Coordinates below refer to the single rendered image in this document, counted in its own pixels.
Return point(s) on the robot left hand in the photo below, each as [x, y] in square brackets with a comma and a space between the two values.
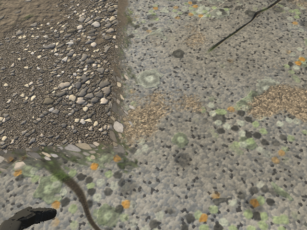
[27, 217]

